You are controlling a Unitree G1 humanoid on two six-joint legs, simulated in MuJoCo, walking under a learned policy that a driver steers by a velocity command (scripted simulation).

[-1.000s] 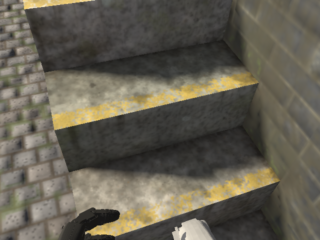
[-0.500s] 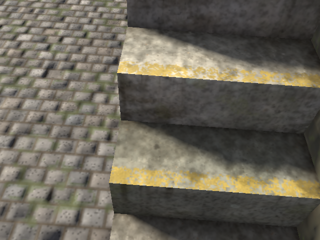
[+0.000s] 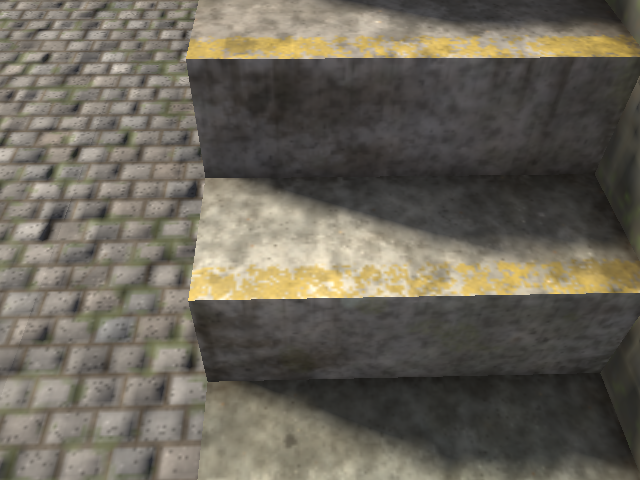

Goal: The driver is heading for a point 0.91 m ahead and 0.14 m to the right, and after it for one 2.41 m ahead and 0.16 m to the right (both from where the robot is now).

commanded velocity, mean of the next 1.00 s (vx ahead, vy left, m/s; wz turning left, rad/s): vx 0.48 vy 0.00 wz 0.01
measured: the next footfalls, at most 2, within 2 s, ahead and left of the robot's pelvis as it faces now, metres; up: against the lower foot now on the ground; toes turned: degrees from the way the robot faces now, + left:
right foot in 0.28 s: +0.10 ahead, -0.17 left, +0.21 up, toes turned -13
left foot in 0.70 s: +0.26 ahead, +0.05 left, +0.41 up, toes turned +10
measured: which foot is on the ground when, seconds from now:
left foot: down 0.00-0.30, up 0.32-0.68, down 0.70-1.00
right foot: up 0.00-0.26, down 0.28-0.86, up 0.88-1.00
